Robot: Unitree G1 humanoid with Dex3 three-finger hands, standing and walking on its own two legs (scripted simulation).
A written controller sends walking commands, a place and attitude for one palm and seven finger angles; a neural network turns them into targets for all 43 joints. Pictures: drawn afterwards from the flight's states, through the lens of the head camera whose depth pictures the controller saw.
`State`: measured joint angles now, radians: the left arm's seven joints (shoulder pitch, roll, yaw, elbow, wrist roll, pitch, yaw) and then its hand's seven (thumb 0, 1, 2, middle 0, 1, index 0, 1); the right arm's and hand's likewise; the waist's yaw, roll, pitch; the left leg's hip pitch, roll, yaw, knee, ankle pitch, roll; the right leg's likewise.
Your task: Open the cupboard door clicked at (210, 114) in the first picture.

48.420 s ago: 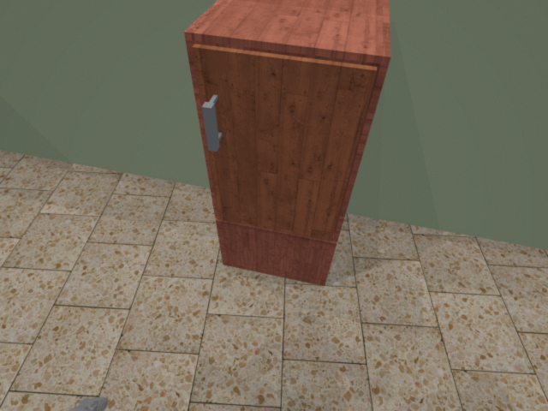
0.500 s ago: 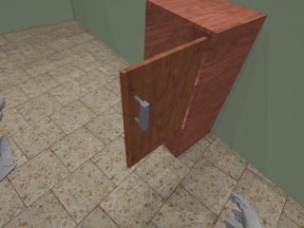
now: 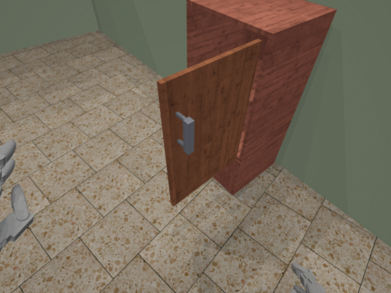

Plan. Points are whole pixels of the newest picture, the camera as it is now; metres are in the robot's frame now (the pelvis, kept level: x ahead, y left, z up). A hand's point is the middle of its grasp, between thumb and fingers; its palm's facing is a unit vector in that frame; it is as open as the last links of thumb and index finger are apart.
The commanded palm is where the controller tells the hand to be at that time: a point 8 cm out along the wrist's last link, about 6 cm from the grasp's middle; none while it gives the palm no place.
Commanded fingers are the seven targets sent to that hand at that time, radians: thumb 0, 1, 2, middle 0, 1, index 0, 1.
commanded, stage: stop stepping back and stand still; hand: left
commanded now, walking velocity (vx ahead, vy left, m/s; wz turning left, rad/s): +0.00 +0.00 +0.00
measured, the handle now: (184, 133) +0.55 +0.07 +0.00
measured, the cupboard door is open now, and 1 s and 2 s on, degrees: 92 92 92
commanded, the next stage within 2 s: let the arm hang, fingers relaxed in 0.08 s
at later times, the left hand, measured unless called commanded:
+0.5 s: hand out of the picture +0.04 +0.15 -0.18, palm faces +0.01 -0.98 -0.17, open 7.2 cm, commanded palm none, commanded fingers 0.00 0.90 0.90 -0.20 -0.30 -0.20 -0.30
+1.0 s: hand out of the picture -0.01 +0.12 -0.17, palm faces +0.08 -0.98 -0.19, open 7.3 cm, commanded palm none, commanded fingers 0.00 0.90 0.90 -0.20 -0.30 -0.20 -0.30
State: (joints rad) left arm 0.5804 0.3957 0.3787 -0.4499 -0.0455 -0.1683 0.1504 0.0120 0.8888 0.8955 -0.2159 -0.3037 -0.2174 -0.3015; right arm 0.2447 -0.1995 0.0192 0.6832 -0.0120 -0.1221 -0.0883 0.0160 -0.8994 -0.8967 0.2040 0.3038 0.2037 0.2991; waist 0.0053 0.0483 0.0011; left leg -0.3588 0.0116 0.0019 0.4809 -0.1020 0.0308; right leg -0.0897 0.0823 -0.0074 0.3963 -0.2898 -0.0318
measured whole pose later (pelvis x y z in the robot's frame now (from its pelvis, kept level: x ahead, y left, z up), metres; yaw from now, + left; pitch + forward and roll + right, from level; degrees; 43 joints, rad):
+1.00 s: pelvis +0.03 -0.03 +0.00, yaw +1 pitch -2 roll +0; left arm 0.34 0.10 -0.01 1.14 0.00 0.00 0.05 0.00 0.91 0.90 -0.20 -0.30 -0.20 -0.30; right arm 0.27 -0.12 0.00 1.16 -0.02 0.03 -0.05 0.02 -0.93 -0.90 0.20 0.30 0.20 0.30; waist -0.01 0.02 0.06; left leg -0.28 -0.01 -0.02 0.45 -0.13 0.00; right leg -0.03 0.06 -0.03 0.42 -0.35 -0.07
